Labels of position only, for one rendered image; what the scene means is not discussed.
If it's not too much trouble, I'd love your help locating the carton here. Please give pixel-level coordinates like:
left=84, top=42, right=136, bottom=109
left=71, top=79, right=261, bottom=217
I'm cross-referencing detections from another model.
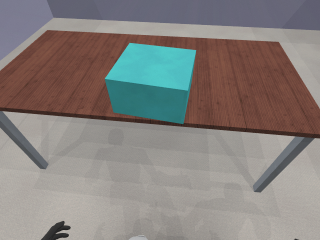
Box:
left=105, top=43, right=196, bottom=124

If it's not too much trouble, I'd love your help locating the left robot hand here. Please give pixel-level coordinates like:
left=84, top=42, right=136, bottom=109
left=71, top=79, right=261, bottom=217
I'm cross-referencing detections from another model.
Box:
left=41, top=221, right=71, bottom=240

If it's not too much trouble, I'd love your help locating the table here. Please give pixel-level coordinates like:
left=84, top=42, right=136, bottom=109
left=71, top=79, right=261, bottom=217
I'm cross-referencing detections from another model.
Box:
left=0, top=30, right=320, bottom=193

